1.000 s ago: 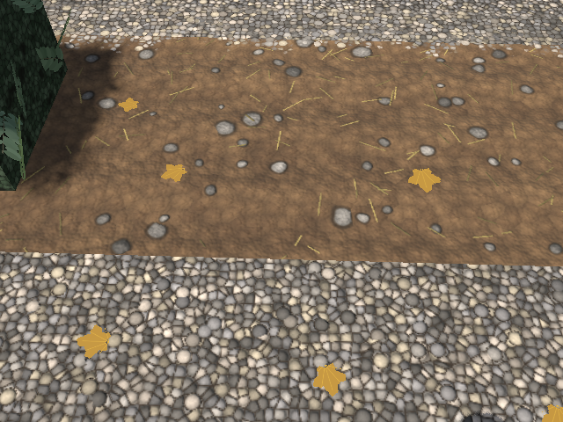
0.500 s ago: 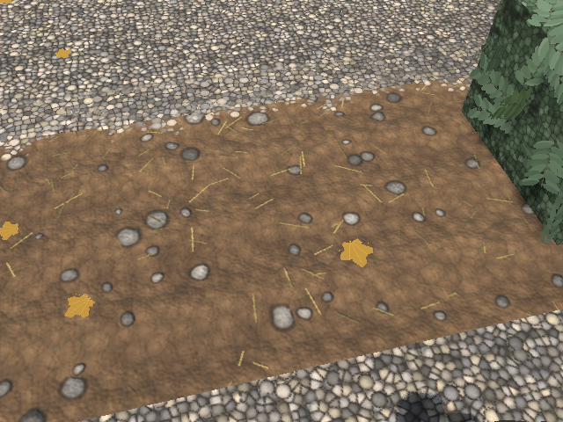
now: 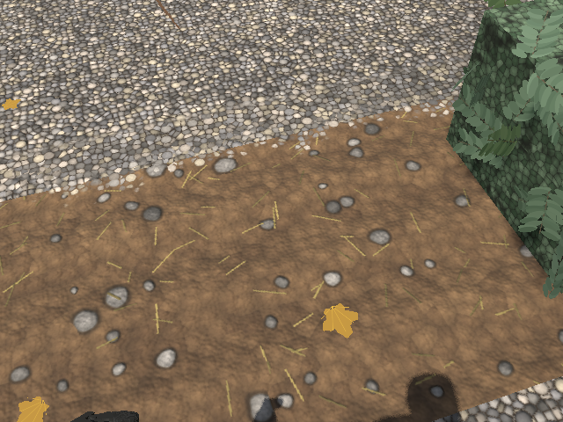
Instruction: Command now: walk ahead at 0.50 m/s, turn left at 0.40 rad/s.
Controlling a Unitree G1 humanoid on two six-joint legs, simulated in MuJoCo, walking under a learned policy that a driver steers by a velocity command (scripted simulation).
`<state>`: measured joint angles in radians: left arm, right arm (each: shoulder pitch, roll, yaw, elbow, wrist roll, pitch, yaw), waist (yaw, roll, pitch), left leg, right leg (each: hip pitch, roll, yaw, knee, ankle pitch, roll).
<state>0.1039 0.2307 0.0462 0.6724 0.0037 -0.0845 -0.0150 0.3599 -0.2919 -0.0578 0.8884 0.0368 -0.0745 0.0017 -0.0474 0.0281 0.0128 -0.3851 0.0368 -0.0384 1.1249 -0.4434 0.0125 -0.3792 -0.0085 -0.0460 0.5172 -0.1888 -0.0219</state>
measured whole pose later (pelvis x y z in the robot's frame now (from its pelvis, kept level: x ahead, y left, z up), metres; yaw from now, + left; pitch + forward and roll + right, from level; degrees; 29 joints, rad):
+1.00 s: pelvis +0.46 +0.14 -0.01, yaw +27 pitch +2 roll -1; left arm 0.07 0.23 0.03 0.75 0.02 -0.07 -0.02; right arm 0.25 -0.28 -0.05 0.76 0.01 0.01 -0.02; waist -0.01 0.03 0.04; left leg -0.36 -0.05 -0.10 1.04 -0.58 -0.05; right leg -0.43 0.03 -0.03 0.49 -0.09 -0.04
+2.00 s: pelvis +0.53 +0.20 +0.00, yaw +26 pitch -1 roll +0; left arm 0.17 0.24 0.04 1.09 -0.02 -0.01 0.02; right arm 0.33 -0.22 -0.04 1.01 0.02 -0.03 -0.04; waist 0.00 0.01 0.00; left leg -0.13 0.01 -0.02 0.55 -0.41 0.01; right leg -0.31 0.00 -0.02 0.68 -0.39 -0.04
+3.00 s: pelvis +0.95 +0.41 +0.00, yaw +8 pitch +1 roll +3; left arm 0.09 0.25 0.07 0.82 -0.02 -0.03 -0.04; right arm 0.31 -0.26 -0.07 0.97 0.00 -0.09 -0.02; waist -0.07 -0.02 0.02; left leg 0.08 -0.01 0.28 0.22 -0.31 -0.01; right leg -0.67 -0.12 -0.01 0.71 -0.01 -0.05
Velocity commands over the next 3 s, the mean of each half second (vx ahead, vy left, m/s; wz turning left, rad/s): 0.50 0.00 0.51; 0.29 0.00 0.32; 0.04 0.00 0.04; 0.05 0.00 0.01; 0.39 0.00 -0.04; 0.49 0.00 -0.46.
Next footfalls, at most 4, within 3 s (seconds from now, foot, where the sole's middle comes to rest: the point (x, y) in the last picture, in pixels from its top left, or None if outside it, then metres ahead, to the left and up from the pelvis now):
0.38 left None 0.33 0.19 -0.77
0.86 right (242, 355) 0.64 0.12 -0.77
1.14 left None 0.45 0.31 -0.77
2.54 left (99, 289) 0.85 0.50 -0.77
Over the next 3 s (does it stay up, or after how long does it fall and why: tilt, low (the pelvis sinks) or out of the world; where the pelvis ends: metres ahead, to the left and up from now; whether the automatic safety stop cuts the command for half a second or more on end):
stays up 0.95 0.41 0.00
